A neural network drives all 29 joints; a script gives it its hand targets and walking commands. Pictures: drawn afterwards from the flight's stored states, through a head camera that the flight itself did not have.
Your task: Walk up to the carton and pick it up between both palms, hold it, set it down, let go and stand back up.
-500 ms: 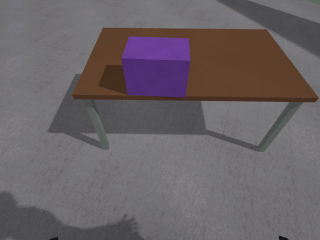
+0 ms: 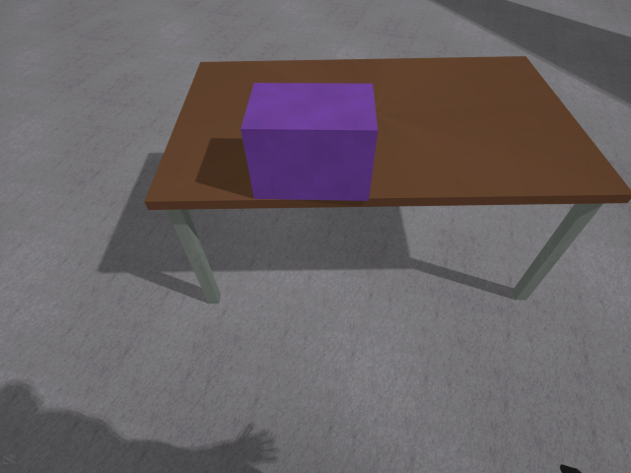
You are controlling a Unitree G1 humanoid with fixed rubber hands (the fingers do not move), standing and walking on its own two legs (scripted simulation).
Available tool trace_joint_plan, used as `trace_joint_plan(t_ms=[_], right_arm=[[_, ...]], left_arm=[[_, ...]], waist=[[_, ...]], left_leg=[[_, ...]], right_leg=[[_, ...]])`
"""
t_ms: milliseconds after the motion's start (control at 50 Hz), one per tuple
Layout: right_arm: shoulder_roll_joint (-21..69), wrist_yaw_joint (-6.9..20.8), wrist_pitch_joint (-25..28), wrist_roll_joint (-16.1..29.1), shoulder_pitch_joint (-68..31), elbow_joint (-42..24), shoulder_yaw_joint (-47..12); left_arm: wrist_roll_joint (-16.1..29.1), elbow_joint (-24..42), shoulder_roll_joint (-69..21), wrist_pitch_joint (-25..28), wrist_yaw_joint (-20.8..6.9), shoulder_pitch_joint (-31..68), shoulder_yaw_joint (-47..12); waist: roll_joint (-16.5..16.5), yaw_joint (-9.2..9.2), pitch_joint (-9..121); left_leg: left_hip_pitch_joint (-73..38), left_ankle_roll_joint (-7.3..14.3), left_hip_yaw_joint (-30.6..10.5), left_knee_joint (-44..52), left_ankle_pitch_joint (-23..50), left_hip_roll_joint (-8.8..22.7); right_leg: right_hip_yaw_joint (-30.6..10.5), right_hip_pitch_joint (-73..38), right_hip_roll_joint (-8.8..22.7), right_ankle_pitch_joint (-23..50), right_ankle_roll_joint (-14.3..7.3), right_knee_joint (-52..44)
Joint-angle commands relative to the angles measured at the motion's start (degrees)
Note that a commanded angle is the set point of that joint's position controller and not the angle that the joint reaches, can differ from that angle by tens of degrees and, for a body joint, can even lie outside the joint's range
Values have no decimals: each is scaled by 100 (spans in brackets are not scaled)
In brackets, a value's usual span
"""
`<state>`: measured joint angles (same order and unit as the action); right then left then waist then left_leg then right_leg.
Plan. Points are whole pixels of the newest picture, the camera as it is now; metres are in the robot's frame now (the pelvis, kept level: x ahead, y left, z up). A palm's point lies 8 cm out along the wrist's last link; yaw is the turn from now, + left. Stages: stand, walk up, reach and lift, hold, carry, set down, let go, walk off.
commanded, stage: walk up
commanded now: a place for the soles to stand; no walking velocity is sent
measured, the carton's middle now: (311, 142) +0.88 +0.04 -0.11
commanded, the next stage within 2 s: none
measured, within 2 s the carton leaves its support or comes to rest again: neither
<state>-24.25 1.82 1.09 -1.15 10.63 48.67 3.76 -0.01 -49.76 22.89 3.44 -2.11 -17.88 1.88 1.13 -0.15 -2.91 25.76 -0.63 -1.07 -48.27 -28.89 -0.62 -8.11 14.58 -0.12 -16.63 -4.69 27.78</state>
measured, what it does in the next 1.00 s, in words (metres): walks ahead: left foot, then right foot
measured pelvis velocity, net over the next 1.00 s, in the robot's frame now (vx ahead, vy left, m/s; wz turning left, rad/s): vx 0.33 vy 0.03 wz -0.01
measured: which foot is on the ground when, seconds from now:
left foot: up 0.00-0.20, down 0.22-0.80, up 0.82-1.00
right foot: down 0.00-0.20, up 0.22-0.76, down 0.78-1.00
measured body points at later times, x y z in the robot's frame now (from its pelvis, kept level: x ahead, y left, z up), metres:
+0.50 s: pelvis +0.14 +0.11 +0.00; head +0.13 +0.15 +0.45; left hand +0.23 +0.42 -0.14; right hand +0.15 -0.23 -0.08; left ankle +0.14 +0.19 -0.74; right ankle +0.19 -0.08 -0.67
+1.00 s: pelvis +0.33 +0.03 +0.00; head +0.35 +0.00 +0.44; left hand +0.41 +0.36 -0.08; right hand +0.37 -0.28 -0.14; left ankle +0.34 +0.19 -0.67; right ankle +0.36 -0.05 -0.74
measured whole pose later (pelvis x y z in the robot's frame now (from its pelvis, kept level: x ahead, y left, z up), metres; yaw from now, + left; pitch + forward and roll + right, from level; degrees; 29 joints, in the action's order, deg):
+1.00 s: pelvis +0.33 +0.03 +0.00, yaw -1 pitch -1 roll +3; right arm -23.0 2.2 3.7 -0.7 21.0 48.8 3.5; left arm 0.0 -47.5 24.4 5.3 -1.0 -17.8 1.9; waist -1.0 -0.1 -3.0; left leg 27.9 1.4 -2.1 -59.8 -18.8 -1.0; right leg 2.3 16.0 1.6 -13.8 -2.6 30.6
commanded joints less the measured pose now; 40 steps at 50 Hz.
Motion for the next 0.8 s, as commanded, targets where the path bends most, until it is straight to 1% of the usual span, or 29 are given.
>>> trace_joint_plan(t_ms=[0,20,60,100,140,160,180,200,220,240,260,300,320,360,380,400,440,460,500,560,600,640,660,680,700,720,740,760,780], right_arm=[[-945,113,197,25,-155,-635,321],[-821,134,189,37,-255,-612,293],[-961,226,174,43,-19,-616,377],[-1004,248,189,49,353,-355,443],[-1123,192,250,54,1691,185,610],[-1293,111,328,19,2283,302,655],[-1789,52,349,-112,2540,378,796],[-1892,-3,342,-116,2081,134,726],[-1899,2,363,-31,1279,-124,693],[-2152,35,370,43,701,-257,656],[-1939,21,405,59,456,-406,656],[-1457,38,470,-62,720,-459,546],[-1272,28,497,-59,899,-506,469],[-1345,11,544,31,1330,-417,510],[-1392,-17,558,37,1396,-459,542],[-1290,-21,543,110,1419,-432,505],[-1250,-57,559,125,1483,-419,510],[-1316,-72,539,89,1544,-451,493],[-1376,-59,524,84,1465,-434,506],[-1347,-75,491,107,1959,-408,522],[-1210,-86,460,123,2099,-243,462],[-1254,-73,430,101,1881,-339,447],[-1241,-51,391,117,1665,-406,431],[-1256,-48,376,89,1484,-480,453],[-1306,-59,333,66,1400,-431,441],[-1209,-61,319,101,1082,-568,414],[-952,-67,327,179,1215,-654,297],[-676,-54,353,94,1462,-627,222],[-344,-33,357,124,2016,-617,110]], left_arm=[[-138,417,1510,150,143,-596,669],[-98,443,1417,156,146,-605,636],[-137,730,1630,157,118,285,676],[-152,719,1721,164,85,1005,656],[-172,722,1614,141,100,1232,550],[-220,667,1171,125,94,874,421],[-255,567,822,88,123,315,301],[-170,574,865,39,128,-215,262],[-147,424,1230,-1,143,-339,361],[-93,495,1428,37,151,-155,387],[-92,438,1481,90,135,-246,375],[-99,175,1500,118,95,-196,479],[-61,177,1421,85,42,-187,481],[-84,292,1323,24,-50,21,459],[-112,295,1345,-7,-84,179,450],[-88,305,1299,-34,-98,165,434],[-135,348,1397,-97,-97,485,470],[-89,415,1389,-122,-120,455,481],[-98,359,1362,-91,-128,581,458],[-129,538,1208,-72,-117,968,364],[-129,626,1095,-23,-117,1256,338],[-160,658,1029,37,-98,1370,275],[-145,691,1010,104,-97,1295,317],[-151,677,1095,117,-84,1127,404],[-143,674,979,162,-56,888,329],[-144,321,1114,191,-10,197,502],[-185,269,1287,261,55,-431,518],[-184,130,1445,244,109,-1006,714],[-194,328,1858,261,171,-902,777]], waist=[[614,-404,983],[630,-429,896],[1349,-54,345],[1463,389,-571],[1145,920,-161],[61,1081,117],[-1567,1145,463],[-1770,794,294],[-807,319,-534],[-913,219,-1111],[-996,34,-786],[-972,110,-638],[-1129,117,-612],[-1088,234,-538],[-671,242,-553],[-817,135,-767],[-571,231,-946],[-828,261,-949],[-964,174,-1059],[-713,429,-775],[-902,478,-927],[-922,520,-674],[-1213,430,-564],[-907,348,-296],[-871,241,-153],[-638,-243,263],[-247,-430,671],[559,-585,1398],[1603,-404,1542]], left_leg=[[1297,76,-19,162,256,114],[1072,110,25,365,599,116],[220,139,-165,601,1335,413],[-899,69,-4,780,1617,507],[-2533,127,173,1271,2170,528],[-3303,103,-180,1623,1784,476],[-3395,55,-1430,2646,-307,1041],[-2673,166,-3211,3542,-2106,1812],[-1501,281,-3877,4136,-3136,2087],[-994,902,-3956,4339,-2829,2241],[-1164,706,-3866,4314,-2175,2232],[-1272,986,-2416,3780,-861,1555],[-1501,787,-1953,3709,-360,1371],[-1675,501,-1682,3908,-19,1246],[-1750,311,-1841,3978,-63,1245],[-1535,249,-1445,4009,207,1204],[-1416,248,-1590,4237,-287,1276],[-1609,134,-1502,4216,-284,1145],[-1501,597,-1223,4212,-197,1158],[-2747,383,-1075,3800,2227,1139],[-2625,760,-882,3518,2580,1250],[-2900,855,-748,3065,3663,1187],[-2524,1034,-609,2893,3433,1265],[-2466,994,-737,2678,3476,1319],[-2312,1002,-387,2244,3499,1115],[-2162,871,-378,1550,4051,1155],[-1813,735,-22,259,4328,778],[-757,612,35,-598,3174,361],[624,432,-188,-1656,-39,-381]], right_leg=[[-1454,-3144,1110,1257,-695,-916],[-1308,-2575,983,630,-652,-1110],[-1103,-574,987,-1456,-511,-1530],[-868,1248,966,-1571,-433,-1704],[-484,1879,721,-1545,-276,-477],[-253,2217,375,-1468,-135,948],[91,2576,-440,-1577,66,2743],[-8,2814,-726,-1448,105,3797],[-245,2600,-512,-1059,99,3924],[-227,2613,-196,-1013,129,3832],[-251,2493,107,-509,122,3670],[87,2052,268,-349,223,3243],[222,2151,244,-57,224,3149],[274,2114,258,467,312,2991],[271,2181,219,593,358,2904],[390,2289,355,709,327,2798],[342,2391,302,814,392,2709],[401,2492,345,856,355,2671],[494,2512,339,816,462,2420],[757,2743,306,874,550,1812],[877,2544,378,517,478,1297],[1066,2288,310,383,451,987],[1087,1863,330,214,366,804],[1004,1251,354,368,357,545],[1155,843,251,448,304,128],[1256,-173,-31,865,183,-63],[1140,-1151,53,954,24,-365],[334,-2398,496,592,-128,-108],[-1990,-3259,2091,214,-620,-348]])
